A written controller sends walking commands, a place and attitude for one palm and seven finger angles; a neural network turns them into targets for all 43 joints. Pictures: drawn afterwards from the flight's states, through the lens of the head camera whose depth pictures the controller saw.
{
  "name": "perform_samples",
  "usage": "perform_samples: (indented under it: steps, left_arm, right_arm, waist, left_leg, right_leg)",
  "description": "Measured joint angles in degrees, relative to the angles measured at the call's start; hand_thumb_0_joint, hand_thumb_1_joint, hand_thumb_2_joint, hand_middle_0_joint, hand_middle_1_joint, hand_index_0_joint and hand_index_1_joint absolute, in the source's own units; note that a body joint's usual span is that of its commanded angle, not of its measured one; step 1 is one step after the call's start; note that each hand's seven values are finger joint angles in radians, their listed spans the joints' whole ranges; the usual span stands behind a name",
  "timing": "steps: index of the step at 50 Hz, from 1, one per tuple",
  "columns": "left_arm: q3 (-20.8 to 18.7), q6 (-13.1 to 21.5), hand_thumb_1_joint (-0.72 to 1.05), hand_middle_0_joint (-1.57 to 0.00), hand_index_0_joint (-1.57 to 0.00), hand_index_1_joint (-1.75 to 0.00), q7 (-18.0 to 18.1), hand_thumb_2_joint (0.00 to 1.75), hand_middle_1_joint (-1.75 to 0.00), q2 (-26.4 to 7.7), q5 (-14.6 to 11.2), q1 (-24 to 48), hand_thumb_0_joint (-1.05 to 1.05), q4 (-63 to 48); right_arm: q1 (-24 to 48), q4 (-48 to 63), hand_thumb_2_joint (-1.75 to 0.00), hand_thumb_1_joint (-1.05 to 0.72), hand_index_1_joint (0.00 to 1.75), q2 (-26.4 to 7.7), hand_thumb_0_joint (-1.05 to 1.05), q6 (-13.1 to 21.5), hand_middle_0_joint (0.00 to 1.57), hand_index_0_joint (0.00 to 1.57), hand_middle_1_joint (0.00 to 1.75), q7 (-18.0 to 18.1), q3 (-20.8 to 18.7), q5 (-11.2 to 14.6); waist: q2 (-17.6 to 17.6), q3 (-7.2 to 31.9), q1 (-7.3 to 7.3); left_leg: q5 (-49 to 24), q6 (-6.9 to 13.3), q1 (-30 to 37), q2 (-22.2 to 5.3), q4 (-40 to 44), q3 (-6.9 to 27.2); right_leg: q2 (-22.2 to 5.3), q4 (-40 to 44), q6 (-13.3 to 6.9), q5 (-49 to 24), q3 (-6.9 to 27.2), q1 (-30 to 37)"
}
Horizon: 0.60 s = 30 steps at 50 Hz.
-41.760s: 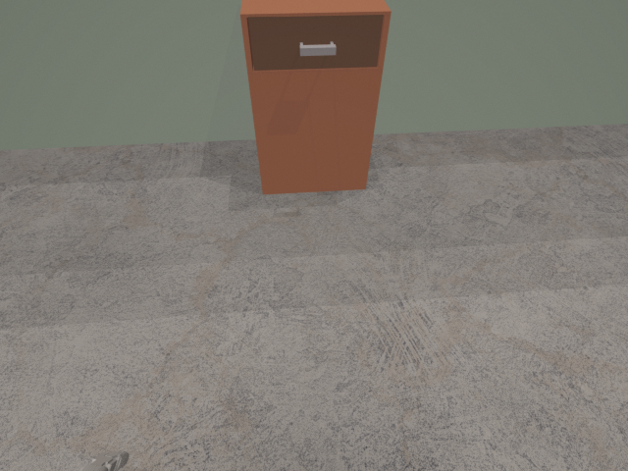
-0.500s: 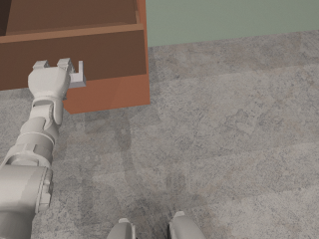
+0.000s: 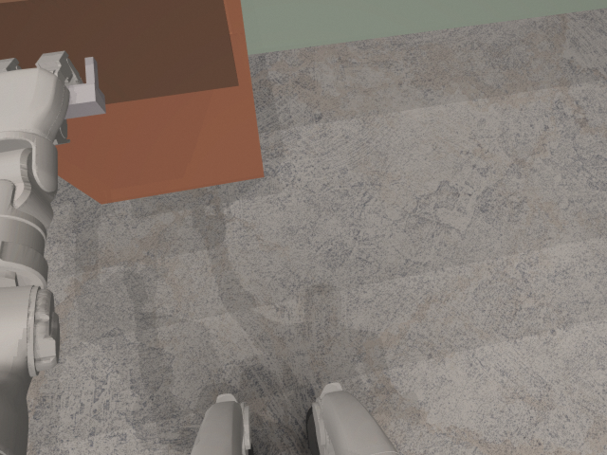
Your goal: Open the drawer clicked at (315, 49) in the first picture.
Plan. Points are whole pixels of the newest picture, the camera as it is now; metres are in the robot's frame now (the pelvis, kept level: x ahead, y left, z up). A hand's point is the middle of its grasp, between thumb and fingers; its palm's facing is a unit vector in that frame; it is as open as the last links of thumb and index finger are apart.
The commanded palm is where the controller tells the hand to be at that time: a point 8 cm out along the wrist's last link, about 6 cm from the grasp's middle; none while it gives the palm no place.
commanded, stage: pull the drawer open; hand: left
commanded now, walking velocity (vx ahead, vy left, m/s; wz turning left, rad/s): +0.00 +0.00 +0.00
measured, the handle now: (46, 88) +0.58 +0.25 -0.01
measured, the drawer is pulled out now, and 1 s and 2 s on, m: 0.10 0.08 0.08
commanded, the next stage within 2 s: relax the arm and regain balance in 0.26 s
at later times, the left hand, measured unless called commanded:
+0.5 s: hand (45, 50) +0.63 +0.25 +0.00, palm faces +0.07 -0.64 -0.76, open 11.4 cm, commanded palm none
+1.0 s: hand (82, 54) +0.58 +0.18 +0.05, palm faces +0.37 -0.59 -0.71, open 13.7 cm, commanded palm none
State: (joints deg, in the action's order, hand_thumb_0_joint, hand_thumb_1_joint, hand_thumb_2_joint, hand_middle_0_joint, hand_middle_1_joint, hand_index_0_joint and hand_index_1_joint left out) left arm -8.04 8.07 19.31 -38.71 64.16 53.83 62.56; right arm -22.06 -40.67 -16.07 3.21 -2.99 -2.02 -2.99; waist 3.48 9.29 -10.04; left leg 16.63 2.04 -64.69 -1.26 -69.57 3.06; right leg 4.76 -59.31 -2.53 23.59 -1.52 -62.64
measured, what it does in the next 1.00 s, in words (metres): walks ahead: left foot, then right foot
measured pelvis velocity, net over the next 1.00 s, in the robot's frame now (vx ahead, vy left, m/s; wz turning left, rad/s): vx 0.53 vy -0.15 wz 0.24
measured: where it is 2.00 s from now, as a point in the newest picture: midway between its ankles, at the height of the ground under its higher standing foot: (488, 311)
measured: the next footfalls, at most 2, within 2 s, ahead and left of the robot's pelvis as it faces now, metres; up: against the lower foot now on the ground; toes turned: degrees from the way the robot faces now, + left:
left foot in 0.52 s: +0.13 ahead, +0.19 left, +0.01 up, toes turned -8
right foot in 0.70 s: +0.48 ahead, -0.02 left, +0.02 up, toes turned +24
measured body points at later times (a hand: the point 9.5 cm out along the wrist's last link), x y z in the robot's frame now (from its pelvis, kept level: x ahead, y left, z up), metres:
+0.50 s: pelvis +0.23 +0.05 -0.07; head +0.36 -0.01 +0.35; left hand +0.62 +0.29 +0.04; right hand +0.19 -0.23 -0.23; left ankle +0.06 +0.20 -0.50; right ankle -0.08 -0.04 -0.62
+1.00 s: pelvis +0.53 -0.15 +0.05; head +0.58 -0.29 +0.47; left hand +0.56 +0.21 +0.10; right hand +0.76 -0.36 -0.10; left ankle +0.55 +0.05 -0.66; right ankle +0.58 -0.24 -0.39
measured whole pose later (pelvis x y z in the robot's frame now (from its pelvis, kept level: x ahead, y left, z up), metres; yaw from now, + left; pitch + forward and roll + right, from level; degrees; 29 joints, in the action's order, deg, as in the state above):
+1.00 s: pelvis +0.53 -0.15 +0.05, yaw +14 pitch -5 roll +6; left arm -10.8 -0.4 7.1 -17.7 -1.7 -18.7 32.5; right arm -9.2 -34.5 -20.8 7.7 4.0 -7.0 -3.6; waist 14.9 -8.7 -3.7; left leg 0.7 3.3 -16.8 -4.7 -35.1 -8.4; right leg 14.0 -121.1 -4.2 37.3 9.6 -52.9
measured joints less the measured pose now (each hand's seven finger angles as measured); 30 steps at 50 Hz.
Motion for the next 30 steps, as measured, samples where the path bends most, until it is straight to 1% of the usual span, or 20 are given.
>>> perform_samples:
  steps: [4,10,12,14,15,16,17,18,19,20,21,22,23,24,25,26,27,28,29,30]
  left_arm:
    - [-0.55,0.24,0.66,-0.41,-0.41,-1.35,-2.36,0.82,-1.35,-1.09,-1.12,0.39,0.03,-2.11]
    - [-1.3,0.17,0.65,-0.4,-0.42,-1.35,-5.94,0.78,-1.35,-1.44,-3.4,-0.93,0.04,-7.02]
    - [-1.46,0.18,0.65,-0.39,-0.43,-1.35,-7.08,0.77,-1.35,-1.57,-4.77,-1.76,0.05,-9.15]
    - [-1.2,0.36,0.64,-0.39,-0.44,-1.35,-8.25,0.75,-1.35,-1.89,-7.4,-2.94,0.06,-11.49]
    - [-0.68,0.33,0.63,-0.39,-0.44,-1.35,-8.65,0.75,-1.35,-2.33,-9.48,-3.87,0.07,-13.01]
    - [0.38,-0.01,0.61,-0.4,-0.44,-1.35,-8.95,0.74,-1.35,-2.76,-12.3,-5.57,0.08,-15.67]
    - [2.5,-0.3,0.58,-0.45,-0.43,-1.35,-8.42,0.74,-1.35,-2.86,-16.32,-8.64,0.09,-19.88]
    - [5.51,0.11,0.57,-0.49,-0.43,-1.35,-7.18,0.74,-1.35,-4.08,-22.27,-11.75,0.1,-24.07]
    - [6.75,0.67,0.5,-0.51,-0.42,-1.32,-5.13,0.72,-1.32,-4.18,-29.56,-16.48,0.13,-28.41]
    - [6.4,1.63,0.4,-0.5,-0.4,-1.26,-3.58,0.68,-1.25,-3.19,-36.12,-21.66,0.17,-32.35]
    - [5.06,3.38,0.29,-0.49,-0.38,-1.17,-2.98,0.64,-1.17,-1.67,-42.3,-26.5,0.2,-35.82]
    - [3.89,4.52,0.19,-0.48,-0.39,-1.1,-3.63,0.6,-1.09,-0.31,-45.49,-31.08,0.21,-39.33]
    - [2.97,5.74,0.09,-0.5,-0.41,-1.04,-4.63,0.56,-1.04,1.1,-48.23,-35.42,0.2,-42.23]
    - [1.99,7.14,0.01,-0.51,-0.42,-0.96,-5.76,0.52,-0.99,2.65,-51.41,-39.19,0.19,-44.67]
    - [1.19,7.92,-0.07,-0.52,-0.42,-0.9,-7.32,0.48,-0.93,4.23,-53.26,-42.47,0.17,-47.01]
    - [0.49,8.28,-0.14,-0.53,-0.44,-0.85,-8.9,0.45,-0.89,5.87,-54.13,-45.34,0.15,-49.01]
    - [-0.42,8.54,-0.2,-0.54,-0.46,-0.81,-10.34,0.43,-0.85,7.2,-55.33,-48.74,0.13,-50.29]
    - [-1.05,8.7,-0.25,-0.55,-0.49,-0.78,-11.63,0.41,-0.82,8.63,-57.21,-52.23,0.12,-50.38]
    - [-1.8,8.6,-0.29,-0.57,-0.52,-0.78,-12.29,0.39,-0.8,10.75,-59.05,-55.17,0.1,-50.18]
    - [-2.45,8.34,-0.33,-0.61,-0.57,-0.79,-12.41,0.37,-0.79,13.4,-60.78,-56.95,0.08,-49.9]
  right_arm:
    - [-0.85,0.24,-0.9,-0.9,0.3,-0.3,0.0,0.8,0.2,0.21,0.3,-0.12,0.72,0.57]
    - [-2.95,-0.68,-0.9,-0.9,0.3,-0.67,0.0,2.14,0.2,0.21,0.3,-0.47,1.21,1.38]
    - [-3.53,-0.88,-0.9,-0.9,0.3,-0.85,0.0,2.57,0.2,0.21,0.3,-0.08,1.48,1.56]
    - [-4.24,-1.03,-0.9,-0.9,0.3,-1.32,0.0,3.02,0.2,0.21,0.3,1.31,1.93,1.93]
    - [-4.52,-1.19,-0.9,-0.9,0.3,-1.66,0.0,3.08,0.2,0.21,0.3,2.6,2.3,2.42]
    - [-4.97,-1.27,-0.9,-0.9,0.3,-1.88,0.0,2.93,0.2,0.21,0.3,4.51,2.7,3.36]
    - [-5.93,-1.43,-0.9,-0.9,0.3,-1.76,0.0,2.53,0.2,0.21,0.3,7.28,3.2,4.72]
    - [-6.41,-2.11,-0.9,-0.9,0.3,-1.31,0.0,1.69,0.2,0.21,0.3,10.62,4.28,6.27]
    - [-6.65,-3.14,-0.9,-0.9,0.3,-0.88,0.0,-0.75,0.2,0.21,0.3,11.45,4.32,8.83]
    - [-6.29,-5.23,-0.9,-0.9,0.3,-0.55,0.0,-2.46,0.2,0.21,0.3,10.35,3.49,9.47]
    - [-5.32,-7.39,-0.9,-0.9,0.3,-0.59,0.0,-3.0,0.2,0.2,0.3,9.26,2.86,9.15]
    - [-3.65,-9.12,-0.9,-0.9,0.3,-1.08,0.01,-2.77,0.2,0.2,0.3,8.51,2.19,8.2]
    - [-1.39,-10.34,-0.9,-0.9,0.3,-1.96,0.01,-2.51,0.2,0.2,0.3,7.96,1.42,7.14]
    - [1.39,-11.17,-0.9,-0.9,0.3,-2.75,0.01,-2.4,0.2,0.2,0.3,7.28,0.82,6.23]
    - [3.92,-11.33,-0.9,-0.9,0.3,-3.01,0.01,-2.31,0.19,0.2,0.3,6.5,0.38,5.5]
    - [5.86,-10.65,-0.9,-0.91,0.3,-2.75,0.01,-1.88,0.19,0.2,0.29,5.58,-0.2,4.65]
    - [7.42,-9.78,-0.9,-0.91,0.3,-2.08,0.01,-1.21,0.19,0.2,0.29,4.33,-0.65,4.15]
    - [8.06,-8.51,-0.9,-0.91,0.3,-1.37,0.01,-0.72,0.19,0.2,0.29,3.36,-0.76,4.13]
    - [8.24,-6.83,-0.9,-0.91,0.3,-1.04,0.01,0.55,0.19,0.2,0.29,3.26,-0.86,3.78]
    - [8.04,-5.46,-0.9,-0.91,0.3,-0.89,0.01,3.03,0.19,0.2,0.29,4.19,-0.8,3.39]
  waist:
    - [0.47,-0.51,0.77]
    - [1.16,-1.31,2.27]
    - [1.2,-2.59,3.27]
    - [1.08,-4.31,5.16]
    - [0.85,-5.43,6.39]
    - [0.31,-6.86,8.04]
    - [-0.8,-8.29,10.44]
    - [-2.99,-9.49,12.43]
    - [-3.83,-8.19,12.08]
    - [-3.67,-6.41,10.83]
    - [-3.2,-5.52,10.19]
    - [-1.56,-5.81,10.05]
    - [1.26,-6.8,9.93]
    - [3.83,-8.18,9.69]
    - [5.32,-9.08,9.4]
    - [6.08,-9.51,8.72]
    - [5.78,-9.29,8.5]
    - [5.41,-8.01,8.79]
    - [6.49,-7.3,7.92]
    - [7.84,-7.8,6.74]
  left_leg:
    - [-2.55,0.47,-1.15,-0.37,-2.13,0.97]
    - [-7.66,0.85,-1.19,-0.74,-5.16,2.04]
    - [-10.47,0.62,-0.44,-1.0,-7.1,2.35]
    - [-14.87,-0.78,1.25,-1.32,-12.3,1.6]
    - [-14.86,-1.97,2.86,-1.4,-17.89,0.22]
    - [-11.82,-3.8,5.0,-1.3,-27.22,-1.93]
    - [-6.15,-6.07,7.85,-0.81,-41.55,-5.18]
    - [0.38,-8.34,11.76,0.38,-60.64,-9.77]
    - [6.58,-8.9,15.58,2.19,-76.21,-11.04]
    - [15.36,-8.78,18.86,3.88,-83.72,-6.99]
    - [24.51,-8.82,20.75,4.7,-83.6,-1.42]
    - [31.18,-8.61,20.85,4.39,-78.8,2.95]
    - [29.6,-7.83,19.56,3.48,-70.94,5.31]
    - [22.57,-6.81,18.23,2.67,-60.16,5.84]
    - [21.56,-5.56,17.8,2.52,-45.94,5.13]
    - [18.48,-4.08,19.54,3.2,-26.36,3.97]
    - [21.48,-2.64,25.8,3.91,-17.99,1.67]
    - [32.3,-1.25,33.04,4.88,-13.43,-0.96]
    - [37.87,0.08,37.97,6.63,-10.82,-1.87]
    - [37.51,1.16,40.48,8.92,-11.31,-2.1]
  right_leg:
    - [0.49,-1.53,-0.06,-2.35,-1.1,-0.88]
    - [0.75,-4.37,-0.44,-6.54,-2.82,-0.64]
    - [1.08,-5.83,-0.49,-8.4,-3.2,0.4]
    - [1.98,-7.89,-0.54,-9.5,-3.25,2.36]
    - [2.75,-9.16,-0.5,-9.21,-2.85,3.97]
    - [3.71,-10.58,-0.52,-7.89,-1.83,6.31]
    - [4.45,-12.25,-0.7,-5.02,-0.11,9.49]
    - [4.59,-14.14,-0.95,-0.22,2.39,12.99]
    - [2.79,-13.51,-1.3,7.0,2.13,17.24]
    - [0.5,-11.61,-0.63,14.11,0.62,21.9]
    - [-2.04,-10.34,0.86,11.75,-1.07,26.23]
    - [-3.74,-11.11,2.29,13.21,-2.76,30.12]
    - [-4.79,-12.33,3.71,16.16,-4.44,34.11]
    - [-5.75,-13.84,5.07,18.37,-5.44,38.0]
    - [-7.01,-15.91,6.16,19.32,-5.49,41.2]
    - [-8.48,-19.69,7.37,17.96,-4.68,43.05]
    - [-8.91,-25.75,8.17,13.62,-1.06,43.26]
    - [-8.14,-33.19,8.17,15.39,3.28,42.1]
    - [-6.81,-43.31,7.75,21.65,5.03,39.5]
    - [-5.95,-56.98,6.42,29.4,5.12,34.79]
